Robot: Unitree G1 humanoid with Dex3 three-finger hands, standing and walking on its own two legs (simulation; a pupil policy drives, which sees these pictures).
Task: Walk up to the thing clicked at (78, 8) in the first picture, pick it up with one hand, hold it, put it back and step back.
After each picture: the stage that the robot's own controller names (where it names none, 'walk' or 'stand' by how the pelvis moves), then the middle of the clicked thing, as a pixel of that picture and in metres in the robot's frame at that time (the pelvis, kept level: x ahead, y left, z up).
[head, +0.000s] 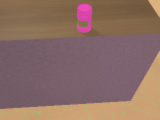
stand; (84, 18) +0.67 +0.01 +0.04
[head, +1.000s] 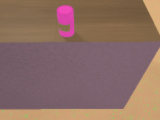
rise first; (66, 21) +0.59 +0.11 +0.07
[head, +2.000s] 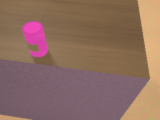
stand; (36, 40) +0.46 +0.20 +0.08
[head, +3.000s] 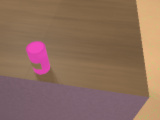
stand; (39, 58) +0.43 +0.19 +0.04
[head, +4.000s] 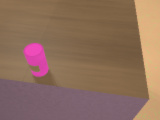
stand; (37, 60) +0.42 +0.19 +0.04
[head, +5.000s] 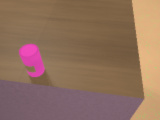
stand; (32, 61) +0.42 +0.21 +0.04
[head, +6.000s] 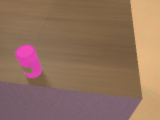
stand; (29, 62) +0.42 +0.22 +0.04
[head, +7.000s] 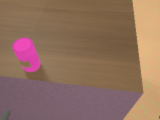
rise first; (27, 55) +0.42 +0.22 +0.04
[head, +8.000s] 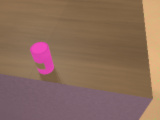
rise first; (42, 58) +0.43 +0.21 +0.04
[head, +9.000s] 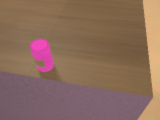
go down; (42, 56) +0.44 +0.20 +0.05
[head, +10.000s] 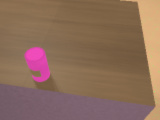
go down; (38, 65) +0.40 +0.19 +0.05
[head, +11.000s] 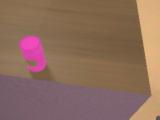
close in; (33, 54) +0.43 +0.19 +0.06
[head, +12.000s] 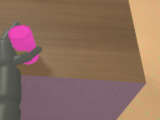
close; (24, 45) +0.44 +0.19 +0.09
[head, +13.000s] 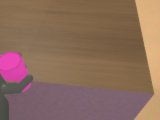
lift; (15, 73) +0.32 +0.22 +0.10
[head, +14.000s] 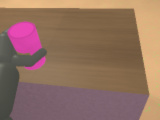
lift; (28, 47) +0.32 +0.17 +0.23
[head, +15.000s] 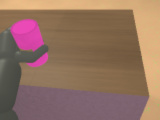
hold; (31, 44) +0.34 +0.16 +0.24
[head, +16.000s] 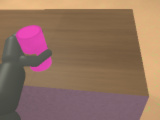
crouch; (35, 49) +0.34 +0.16 +0.22
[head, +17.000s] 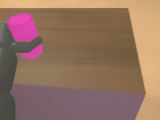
crouch; (26, 36) +0.38 +0.18 +0.23
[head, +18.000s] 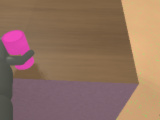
lower; (19, 50) +0.43 +0.21 +0.09
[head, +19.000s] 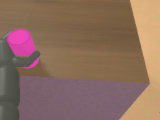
lower; (24, 49) +0.42 +0.19 +0.09
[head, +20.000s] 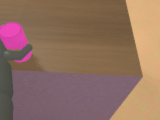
lower; (16, 43) +0.44 +0.20 +0.09
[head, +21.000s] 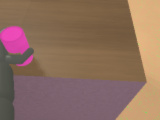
lower; (18, 47) +0.43 +0.20 +0.09
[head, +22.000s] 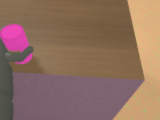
loosen; (17, 45) +0.44 +0.20 +0.09
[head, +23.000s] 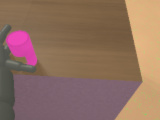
withdraw; (23, 50) +0.43 +0.19 +0.08
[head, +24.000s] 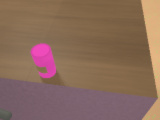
sink last; (44, 61) +0.40 +0.18 +0.06
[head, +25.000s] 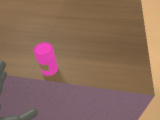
stand; (46, 59) +0.42 +0.18 +0.05
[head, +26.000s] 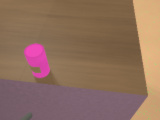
stand; (37, 61) +0.41 +0.19 +0.04
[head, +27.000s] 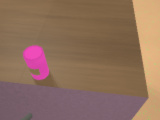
stand; (37, 63) +0.40 +0.19 +0.04
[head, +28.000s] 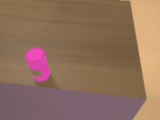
walk; (38, 65) +0.40 +0.19 +0.04
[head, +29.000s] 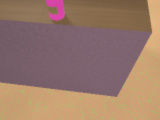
walk; (55, 3) +0.64 +0.14 +0.06
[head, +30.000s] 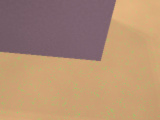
walk; out of the picture +1.01 +0.20 +0.06
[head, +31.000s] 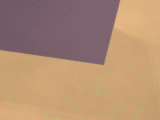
stand; out of the picture +1.14 +0.16 +0.06
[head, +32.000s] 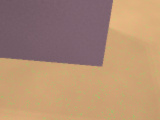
stand; out of the picture +1.12 +0.19 +0.04
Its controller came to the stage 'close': yes
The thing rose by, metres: 0.21
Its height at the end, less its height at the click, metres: +0.00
